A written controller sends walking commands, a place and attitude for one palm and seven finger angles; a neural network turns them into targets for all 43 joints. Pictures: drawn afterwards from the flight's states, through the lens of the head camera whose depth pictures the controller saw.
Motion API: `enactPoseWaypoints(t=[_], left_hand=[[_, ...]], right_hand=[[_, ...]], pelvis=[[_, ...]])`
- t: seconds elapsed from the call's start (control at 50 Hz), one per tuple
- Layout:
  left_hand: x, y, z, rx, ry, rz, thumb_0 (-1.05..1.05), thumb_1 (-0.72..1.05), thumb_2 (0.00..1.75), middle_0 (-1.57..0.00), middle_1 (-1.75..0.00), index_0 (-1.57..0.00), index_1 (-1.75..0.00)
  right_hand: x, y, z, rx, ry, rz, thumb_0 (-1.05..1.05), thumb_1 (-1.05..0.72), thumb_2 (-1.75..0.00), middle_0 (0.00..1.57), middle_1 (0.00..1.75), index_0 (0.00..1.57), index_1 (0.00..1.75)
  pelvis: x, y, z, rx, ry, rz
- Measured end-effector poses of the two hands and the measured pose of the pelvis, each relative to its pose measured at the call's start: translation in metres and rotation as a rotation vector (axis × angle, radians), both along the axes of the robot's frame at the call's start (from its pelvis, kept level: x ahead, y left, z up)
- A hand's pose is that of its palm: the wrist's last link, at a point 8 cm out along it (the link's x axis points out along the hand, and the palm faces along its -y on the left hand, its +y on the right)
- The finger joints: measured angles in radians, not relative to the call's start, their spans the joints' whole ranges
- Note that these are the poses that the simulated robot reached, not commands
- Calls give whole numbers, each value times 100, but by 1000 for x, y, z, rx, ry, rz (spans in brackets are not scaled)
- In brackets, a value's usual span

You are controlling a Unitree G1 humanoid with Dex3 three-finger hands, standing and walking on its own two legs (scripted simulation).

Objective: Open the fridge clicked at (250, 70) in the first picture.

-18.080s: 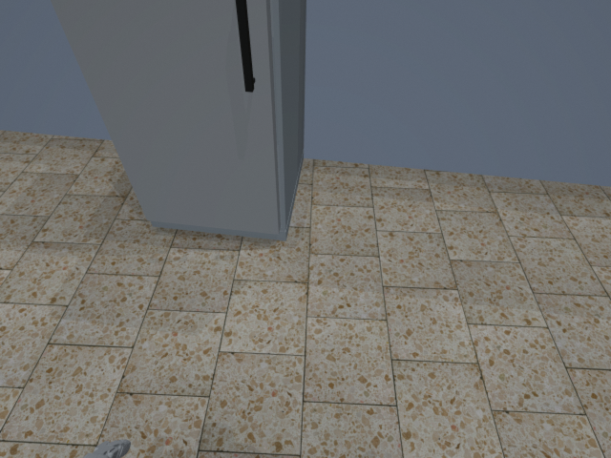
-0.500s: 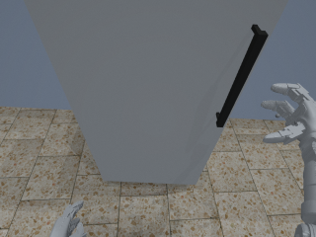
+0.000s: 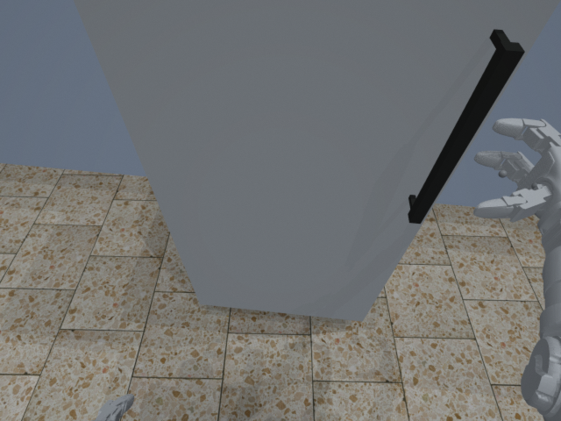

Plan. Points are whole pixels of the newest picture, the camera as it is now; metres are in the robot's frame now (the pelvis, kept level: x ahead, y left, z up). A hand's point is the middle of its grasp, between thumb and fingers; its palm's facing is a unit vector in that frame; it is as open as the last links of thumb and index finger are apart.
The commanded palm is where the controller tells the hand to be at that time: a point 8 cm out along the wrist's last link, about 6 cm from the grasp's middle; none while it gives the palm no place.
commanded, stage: move the hooked fingers beside the handle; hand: right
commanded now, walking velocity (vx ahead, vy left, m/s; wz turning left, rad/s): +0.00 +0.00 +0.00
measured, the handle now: (448, 145) +0.50 -0.19 +0.14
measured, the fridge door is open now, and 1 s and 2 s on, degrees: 0 0 0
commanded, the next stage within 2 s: feel for the door with the fingertips in 1.14 s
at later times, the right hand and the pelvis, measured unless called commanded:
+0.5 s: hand (517, 183) +0.42 -0.26 +0.15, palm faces +0.02 +1.00 +0.00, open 14.0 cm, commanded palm +0.41 -0.30 +0.15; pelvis -0.01 +0.00 +0.00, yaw +0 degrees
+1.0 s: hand (504, 173) +0.45 -0.25 +0.14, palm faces +0.02 +1.00 +0.00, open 14.0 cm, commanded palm +0.42 -0.30 +0.15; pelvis +0.00 -0.01 +0.00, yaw +1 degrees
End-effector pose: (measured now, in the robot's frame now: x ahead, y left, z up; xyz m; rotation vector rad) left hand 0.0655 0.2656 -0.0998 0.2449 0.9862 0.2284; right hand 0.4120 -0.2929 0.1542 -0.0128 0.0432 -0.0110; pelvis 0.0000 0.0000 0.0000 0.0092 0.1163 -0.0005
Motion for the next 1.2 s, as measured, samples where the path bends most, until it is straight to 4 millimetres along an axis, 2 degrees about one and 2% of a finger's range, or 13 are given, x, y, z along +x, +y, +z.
enactPoseWaypoints(t=[0.14, 0.26, 0.44, 0.62, 0.7, 0.8, 0.98, 1.08, 1.2], left_hand=[[-16, 2, 0, 2, 39, 32, 1, 90, 90, -20, -30, -21, -30], [-22, 2, 0, -10, 43, 56, 1, 90, 90, -20, -30, -21, -30], [-10, -2, 2, 0, 34, 16, 1, 90, 90, -20, -30, -21, -30], [8, -11, 4, 8, -21, -17, 1, 90, 90, -20, -30, -21, -30], [5, -15, 3, -1, -21, -12, 1, 90, 90, -20, -30, -21, -30], [-7, -18, 0, -17, 11, 9, 1, 90, 90, -20, -30, -21, -30], [-25, -16, -2, -20, 82, 45, 1, 90, 90, -20, -30, -21, -30], [-22, -10, 0, -5, 82, 41, 1, 90, 90, -20, -30, -21, -30], [-7, -8, 2, 6, 47, 20, 1, 90, 90, -20, -30, -21, -30]], right_hand=[[14, 4, 2, 10, -33, -4, -2, 50, -30, 30, 120, 30, 120], [7, -7, 0, 5, -28, -9, -2, 50, -30, 30, 120, 30, 120], [-14, -20, -8, 8, -33, -18, -2, 50, -30, 30, 120, 30, 120], [1, -4, -1, 14, -25, 28, -2, 51, -30, 30, 121, 30, 120], [10, 3, -5, 25, -12, 27, -2, 51, -30, 30, 120, 30, 120], [16, 4, -8, 5, -25, 12, -2, 50, -30, 30, 120, 30, 120], [13, -10, -11, 17, -11, -6, -2, 50, -30, 30, 120, 30, 120], [6, -14, -9, -6, -27, 2, -2, 50, -30, 30, 120, 30, 120], [5, -8, -6, 25, -34, 20, -2, 51, -30, 30, 120, 30, 120]], pelvis=[[1, 0, -1, -1, 18, 15], [3, -1, -1, 0, 20, 30], [-3, -3, -1, 6, 10, 10], [-7, -9, -2, 9, 15, -7], [-6, -11, -3, 7, 24, 1], [-3, -12, -3, 6, 31, 16], [2, -11, -2, 8, 30, 24], [4, -11, -1, 11, 28, 20], [3, -10, -1, 12, 22, 9]])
